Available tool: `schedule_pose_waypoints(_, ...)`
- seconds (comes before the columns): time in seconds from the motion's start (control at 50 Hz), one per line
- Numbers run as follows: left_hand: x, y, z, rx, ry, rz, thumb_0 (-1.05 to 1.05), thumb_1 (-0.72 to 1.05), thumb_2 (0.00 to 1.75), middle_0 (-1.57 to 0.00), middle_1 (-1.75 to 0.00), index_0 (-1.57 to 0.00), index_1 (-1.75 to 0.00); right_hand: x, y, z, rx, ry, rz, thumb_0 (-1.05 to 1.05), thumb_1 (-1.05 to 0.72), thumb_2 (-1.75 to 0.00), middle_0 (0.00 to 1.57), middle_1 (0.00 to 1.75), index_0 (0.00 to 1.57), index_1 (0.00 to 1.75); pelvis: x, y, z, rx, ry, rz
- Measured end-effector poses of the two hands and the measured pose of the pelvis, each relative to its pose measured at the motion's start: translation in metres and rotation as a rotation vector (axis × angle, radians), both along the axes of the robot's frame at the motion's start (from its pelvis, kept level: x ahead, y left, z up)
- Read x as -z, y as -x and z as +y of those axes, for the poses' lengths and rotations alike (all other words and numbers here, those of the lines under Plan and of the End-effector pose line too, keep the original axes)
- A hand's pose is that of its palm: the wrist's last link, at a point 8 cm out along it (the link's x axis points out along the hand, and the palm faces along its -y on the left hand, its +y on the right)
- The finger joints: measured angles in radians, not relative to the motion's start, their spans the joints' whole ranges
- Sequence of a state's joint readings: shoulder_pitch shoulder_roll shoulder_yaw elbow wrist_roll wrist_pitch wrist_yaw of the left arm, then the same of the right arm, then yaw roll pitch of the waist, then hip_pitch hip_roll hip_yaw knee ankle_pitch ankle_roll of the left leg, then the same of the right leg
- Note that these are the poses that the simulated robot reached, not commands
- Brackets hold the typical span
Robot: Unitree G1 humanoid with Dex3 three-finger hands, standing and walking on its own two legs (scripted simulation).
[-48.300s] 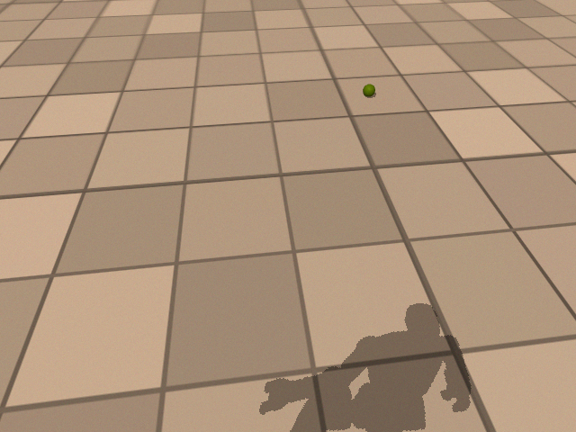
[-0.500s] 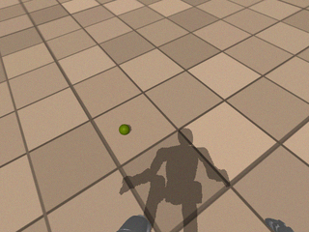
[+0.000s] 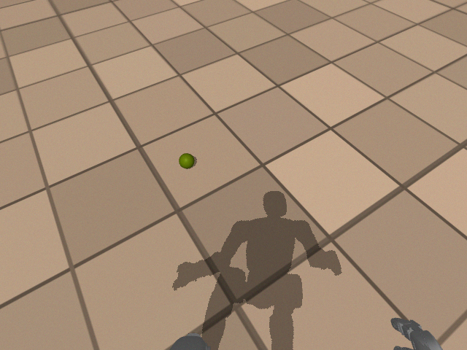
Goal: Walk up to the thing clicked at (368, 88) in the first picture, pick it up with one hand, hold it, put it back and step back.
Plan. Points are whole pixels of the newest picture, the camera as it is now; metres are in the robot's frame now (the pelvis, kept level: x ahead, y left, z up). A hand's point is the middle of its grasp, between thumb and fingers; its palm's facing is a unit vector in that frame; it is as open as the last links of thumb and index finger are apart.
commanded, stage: step back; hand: left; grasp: from above
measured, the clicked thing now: (186, 160) +1.06 +0.32 -0.71
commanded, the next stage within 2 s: stand in 1.12 s
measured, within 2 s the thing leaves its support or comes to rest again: neither
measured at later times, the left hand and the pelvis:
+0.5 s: hand out of the picture -0.04 +0.30 -0.13, palm faces +0.07 -0.91 -0.41, open 7.4 cm; pelvis -0.06 +0.01 +0.02, yaw +4 degrees
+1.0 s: hand out of the picture +0.04 +0.28 -0.13, palm faces +0.10 -0.91 -0.41, open 7.4 cm; pelvis +0.00 +0.01 +0.01, yaw +5 degrees
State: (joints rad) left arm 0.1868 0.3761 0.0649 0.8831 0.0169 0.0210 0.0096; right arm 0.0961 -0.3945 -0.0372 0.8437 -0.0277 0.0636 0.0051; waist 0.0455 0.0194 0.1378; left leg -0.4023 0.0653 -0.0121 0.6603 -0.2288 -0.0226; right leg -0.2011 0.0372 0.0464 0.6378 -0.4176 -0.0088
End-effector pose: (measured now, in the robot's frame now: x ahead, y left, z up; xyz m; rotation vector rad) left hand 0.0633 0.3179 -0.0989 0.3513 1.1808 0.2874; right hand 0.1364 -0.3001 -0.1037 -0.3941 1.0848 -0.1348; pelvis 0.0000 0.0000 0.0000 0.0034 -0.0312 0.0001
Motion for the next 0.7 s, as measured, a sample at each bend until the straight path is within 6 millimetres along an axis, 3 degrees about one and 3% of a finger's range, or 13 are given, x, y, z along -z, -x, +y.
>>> schedule_pose_waypoints(0.08, -0.006, 0.047, -0.016, -0.001, 0.0, 0.047, 0.0, 0.91, 0.89, -0.21, -0.3, -0.21, -0.3, 0.004, 0.022, -0.006, 0.028, -0.019, -0.011, 0.01, -0.9, -0.9, 0.21, 0.3, 0.21, 0.3, -0.004, 0.022, -0.006, -0.002, 0.022, -0.024)
schedule_pose_waypoints(0.14, -0.015, 0.071, -0.018, -0.024, -0.009, 0.061, 0.01, 0.9, 0.89, -0.21, -0.3, -0.21, -0.3, 0.001, 0.046, -0.008, 0.041, -0.045, 0.017, 0.01, -0.9, -0.9, 0.21, 0.3, 0.21, 0.3, -0.012, 0.032, -0.009, 0.0, -0.016, -0.019)
schedule_pose_waypoints(0.28, -0.023, 0.095, 0.0, -0.058, -0.035, -0.016, 0.01, 0.9, 0.89, -0.21, -0.31, -0.21, -0.3, 0.01, 0.102, -0.009, 0.01, -0.018, 0.139, 0.01, -0.9, -0.9, 0.21, 0.3, 0.21, 0.3, -0.011, 0.056, -0.002, -0.074, -0.007, -0.012)
schedule_pose_waypoints(0.4, -0.013, 0.113, 0.024, -0.072, -0.02, 0.002, 0.0, 0.9, 0.89, -0.21, -0.3, -0.21, -0.3, 0.005, 0.122, 0.01, 0.006, -0.019, 0.14, 0.01, -0.9, -0.9, 0.2, 0.3, 0.21, 0.3, -0.009, 0.067, 0.013, -0.081, -0.036, -0.026)
schedule_pose_waypoints(0.46, -0.012, 0.114, 0.025, -0.064, 0.001, 0.035, 0.01, 0.91, 0.9, -0.21, -0.3, -0.21, -0.3, -0.003, 0.129, 0.015, 0.026, -0.027, 0.11, 0.01, -0.9, -0.9, 0.21, 0.3, 0.21, 0.3, -0.014, 0.065, 0.014, -0.083, -0.014, -0.02)
schedule_pose_waypoints(0.56, -0.011, 0.097, 0.02, -0.031, 0.018, 0.023, 0.01, 0.91, 0.9, -0.21, -0.3, -0.2, -0.3, -0.009, 0.133, 0.008, 0.05, -0.023, 0.104, 0.01, -0.9, -0.9, 0.21, 0.3, 0.21, 0.3, -0.016, 0.059, 0.007, -0.066, -0.015, -0.018)
schedule_pose_waypoints(0.7, -0.009, 0.07, -0.007, -0.018, 0.002, -0.016, 0.01, 0.91, 0.9, -0.21, -0.3, -0.21, -0.3, 0.01, 0.112, -0.019, 0.072, -0.014, 0.13, 0.01, -0.9, -0.9, 0.21, 0.3, 0.21, 0.3, -0.006, 0.04, -0.01, -0.064, 0.019, -0.025)
